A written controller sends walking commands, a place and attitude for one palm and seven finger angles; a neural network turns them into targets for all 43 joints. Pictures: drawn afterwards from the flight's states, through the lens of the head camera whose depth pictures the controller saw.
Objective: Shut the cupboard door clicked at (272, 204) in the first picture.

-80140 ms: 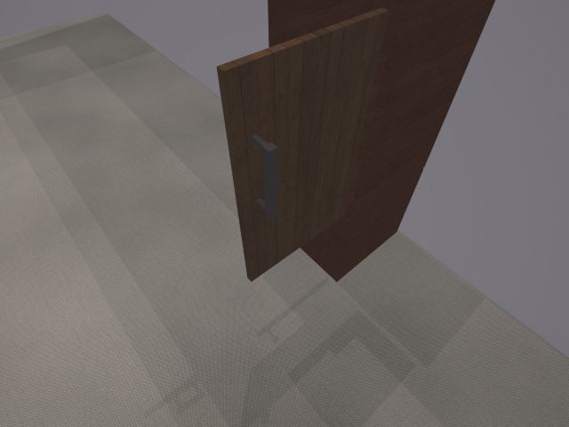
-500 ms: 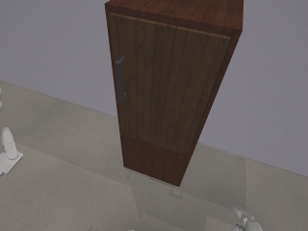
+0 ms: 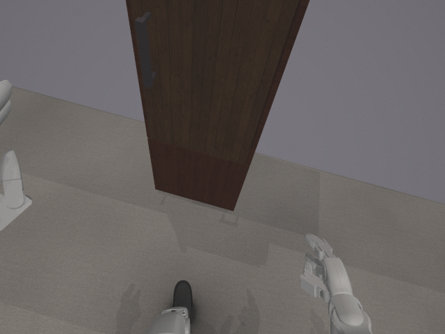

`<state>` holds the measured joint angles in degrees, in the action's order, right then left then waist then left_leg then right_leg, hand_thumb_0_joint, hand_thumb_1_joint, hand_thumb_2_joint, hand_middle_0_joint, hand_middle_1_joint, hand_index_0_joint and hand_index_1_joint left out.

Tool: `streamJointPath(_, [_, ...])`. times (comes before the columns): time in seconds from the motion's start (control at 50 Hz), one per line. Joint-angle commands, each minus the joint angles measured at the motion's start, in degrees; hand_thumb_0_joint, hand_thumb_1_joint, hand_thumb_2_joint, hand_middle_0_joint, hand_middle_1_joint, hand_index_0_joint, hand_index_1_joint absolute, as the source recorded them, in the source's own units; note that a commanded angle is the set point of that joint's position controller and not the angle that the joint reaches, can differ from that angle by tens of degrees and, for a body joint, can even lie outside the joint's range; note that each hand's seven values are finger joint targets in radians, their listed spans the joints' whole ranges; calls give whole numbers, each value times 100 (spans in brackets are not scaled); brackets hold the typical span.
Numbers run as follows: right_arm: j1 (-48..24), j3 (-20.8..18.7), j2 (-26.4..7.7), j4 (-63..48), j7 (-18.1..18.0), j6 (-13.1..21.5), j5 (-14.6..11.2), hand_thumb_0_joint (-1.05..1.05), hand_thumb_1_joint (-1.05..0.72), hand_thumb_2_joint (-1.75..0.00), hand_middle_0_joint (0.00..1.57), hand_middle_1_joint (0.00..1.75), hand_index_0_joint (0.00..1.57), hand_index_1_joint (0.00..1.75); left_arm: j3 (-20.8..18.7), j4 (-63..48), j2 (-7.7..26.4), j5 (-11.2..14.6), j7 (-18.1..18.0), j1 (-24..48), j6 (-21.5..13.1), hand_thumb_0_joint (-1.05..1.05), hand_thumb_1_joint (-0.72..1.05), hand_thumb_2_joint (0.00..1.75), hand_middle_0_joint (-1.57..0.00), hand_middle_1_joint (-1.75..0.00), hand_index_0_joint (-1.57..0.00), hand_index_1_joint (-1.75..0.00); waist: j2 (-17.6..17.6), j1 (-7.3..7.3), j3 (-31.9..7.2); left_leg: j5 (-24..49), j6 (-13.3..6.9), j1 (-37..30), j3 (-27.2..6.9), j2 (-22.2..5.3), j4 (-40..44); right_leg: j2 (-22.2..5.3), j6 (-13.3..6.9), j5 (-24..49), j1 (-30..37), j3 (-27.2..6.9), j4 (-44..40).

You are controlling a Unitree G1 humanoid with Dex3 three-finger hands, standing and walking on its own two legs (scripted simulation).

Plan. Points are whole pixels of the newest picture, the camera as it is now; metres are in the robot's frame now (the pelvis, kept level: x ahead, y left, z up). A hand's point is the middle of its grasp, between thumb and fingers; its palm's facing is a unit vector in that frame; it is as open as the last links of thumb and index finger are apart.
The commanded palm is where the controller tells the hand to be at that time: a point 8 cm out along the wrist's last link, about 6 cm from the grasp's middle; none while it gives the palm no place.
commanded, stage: stop stepping back and stand still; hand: left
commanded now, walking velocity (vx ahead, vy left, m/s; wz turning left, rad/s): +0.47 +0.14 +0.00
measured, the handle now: (147, 52) +0.72 +0.24 +0.05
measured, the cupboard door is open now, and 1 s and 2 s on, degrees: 0 0 0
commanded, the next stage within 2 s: let the arm hang, fingers relaxed in 0.70 s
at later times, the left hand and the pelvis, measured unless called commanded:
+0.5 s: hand out of the picture +0.13 +0.26 +0.19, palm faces +0.35 -0.82 -0.45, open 7.4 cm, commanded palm +0.07 +0.31 +0.20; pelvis -0.07 +0.01 +0.02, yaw +0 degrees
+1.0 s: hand out of the picture +0.06 +0.23 -0.12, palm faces -0.01 -0.97 -0.25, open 7.4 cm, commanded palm none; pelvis -0.09 +0.05 -0.01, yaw +3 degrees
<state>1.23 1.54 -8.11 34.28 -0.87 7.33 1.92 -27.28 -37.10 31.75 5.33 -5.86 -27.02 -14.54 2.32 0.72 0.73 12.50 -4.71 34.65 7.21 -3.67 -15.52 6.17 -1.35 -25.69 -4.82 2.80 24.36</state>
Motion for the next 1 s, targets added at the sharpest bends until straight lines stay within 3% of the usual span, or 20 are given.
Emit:
streamJointPath(0.0, [194,-342,-897,-889,-107,-164,-126,0,-90,-90,20,30,20,30,-1666,-1304,1372,244,-189,-1069,-370,0,90,90,-20,-30,-20,-30,-380,-133,-1889,-2852,787,-2969,-385,72,-2003,-1441,-348,144,-1735,-784,-1366])
streamJointPath(0.04, [202,-455,-1038,-814,-193,-211,-249,0,-90,-90,20,30,20,30,-1726,-1202,1290,224,-291,-1124,-270,0,90,90,-20,-30,-20,-30,788,-214,-995,-3151,710,-1843,-964,436,-4342,-2515,-652,307,-2655,-1929,-1433])
streamJointPath(0.1, [379,-291,-886,-617,-280,-322,-227,0,-90,-90,20,30,20,30,-1009,-171,689,-38,-341,-541,129,0,90,90,-20,-30,-20,-30,-446,89,152,-2923,616,71,-1014,-65,-4156,-2345,-843,1320,-1633,-1624,-974])
streamJointPath(0.16, [516,-324,-1142,-356,-418,-95,-229,0,-90,-90,20,30,20,30,-4,1037,215,-282,-384,1464,239,0,90,90,-20,-30,-20,-30,-43,155,1073,-3147,479,-950,-731,-116,-3086,-2017,-478,791,-2214,-971,-916])
streamJointPath(0.22, [715,-392,-1218,-325,-493,-4,-315,0,-90,-90,20,30,20,30,616,1451,-79,-407,-395,1895,344,0,90,90,-20,-30,-20,-30,533,42,810,-2764,265,-1551,-314,270,-2057,-1739,-78,2669,-1515,-818,-345])
streamJointPath(0.28, [748,-448,-1253,-554,-507,4,-319,0,-90,-90,20,30,20,30,228,345,266,-400,-435,1299,218,0,90,90,-20,-30,-20,-30,-11,-3,-237,-635,-55,-2673,-577,-15,-1377,-1183,583,4931,-980,-295,1215])
streamJointPath(0.32, [886,-390,-1070,-707,-389,15,-246,0,-90,-90,20,30,20,30,-251,-851,576,-298,-418,599,15,0,90,90,-20,-30,-20,-30,-766,54,-1270,1368,-505,-3487,-1871,-594,-1351,-604,499,2678,-1401,-5,2286])
streamJointPath(0.34, [651,-373,-1030,-693,-344,110,-187,0,-90,-90,20,30,20,30,-446,-1023,802,-246,-346,474,-12,0,90,90,-20,-30,-20,-30,-896,-21,-1091,-131,-440,-2685,-2428,-1028,-395,-500,348,-270,-1320,-195,2456])
streamJointPath(0.38, [591,-432,-1059,-676,-305,214,-187,0,-90,-90,20,30,20,30,-613,-1362,683,-232,-407,198,-65,0,90,90,-20,-30,-20,-30,-822,-56,-657,-2952,-327,-1783,-2361,-1125,211,-538,193,-461,-983,-244,2217])
streamJointPath(0.48, [727,-361,-1010,-724,-340,122,-138,0,-90,-90,20,30,20,30,-943,-713,563,-233,-514,-829,-33,0,90,90,-20,-30,-20,-30,-2390,-10,-580,-5222,190,-516,-995,-560,108,-375,-39,48,286,488,716])
streamJointPath(0.52, [803,-409,-997,-655,-343,-17,-159,0,-90,-90,20,30,20,30,-808,19,354,-261,-501,-820,73,0,90,90,-20,-30,-20,-30,-1276,-35,-404,-5143,327,155,-623,-210,-1368,-803,-345,-396,455,-392,-71])
streamJointPath(0.56, [798,-424,-991,-688,-325,-132,-193,0,-90,-90,20,30,20,30,-521,413,260,-225,-484,-460,172,0,90,90,-20,-30,-20,-30,909,-99,60,-4147,498,903,-545,234,-4203,-2663,-1202,-1678,-321,-3439,-1665])
streamJointPath(0.68, [734,-302,-1005,-453,-398,-107,-200,0,-90,-90,20,30,20,30,281,1267,-144,-369,-401,946,106,0,90,90,-20,-30,-20,-30,579,51,517,-2945,496,-229,-546,-116,-3725,-1925,-732,877,-1329,-1002,-1022])
streamJointPath(0.76, [507,-370,-1012,-499,-537,139,-142,0,-90,-90,20,30,20,30,405,57,104,-446,-502,1762,21,0,90,90,-20,-30,-20,-30,560,-116,268,-2680,386,-1628,-134,103,-2391,-1855,-670,644,-1428,-731,-930])
streamJointPath(0.78, [1055,-438,-1439,552,151,136,13,0,-90,-90,20,30,20,30,2087,4539,-1292,-868,271,670,1113,0,90,90,-20,-30,-20,-30,-211,343,433,-1748,422,-1591,-112,-230,-2084,-2093,-337,2758,-1685,487,845])
streamJointPath(0.8, [1482,-366,-1279,363,212,-301,-62,0,-90,-90,20,30,20,30,2127,4739,-1443,-669,497,113,1490,0,90,90,-20,-30,-20,-30,-1044,141,-317,-420,225,-2504,-1065,-284,-1862,-1270,9,1865,-2087,30,1837])
streamJointPath(0.82, [1563,-430,-1688,281,165,-411,-49,0,-90,-90,20,30,20,30,2224,4660,-1690,-673,518,-23,1622,0,90,90,-20,-30,-20,-30,-2153,106,-515,360,-268,-2352,-2127,-1280,-1267,-764,261,-411,-2230,326,2838])
streamJointPath(0.88, [1364,-422,-1818,57,33,-485,141,0,-90,-90,20,30,20,30,2396,5013,-1563,-712,518,633,1571,0,90,90,-20,-30,-20,-30,-725,89,-575,326,-815,-2033,-2819,-1659,-932,-748,254,-1074,-2428,-456,3801])
streamJointPath(0.94, [963,-350,-1649,251,-28,-587,109,0,-90,-90,20,30,20,30,2433,6138,-1305,-640,568,1004,1594,0,90,90,-20,-30,-20,-30,-748,-29,-767,-291,-484,-1690,-1963,-1153,-943,-791,264,-395,-1377,-321,2404])
streamJointPath(0.98, [693,-299,-1356,396,-2,-715,-8,0,-90,-90,20,30,20,30,2353,6963,-1070,-653,545,472,1544,0,90,90,-20,-30,-20,-30,-267,-349,-836,-2665,44,-690,-1268,-462,-1377,-860,203,758,-20,-542,683])
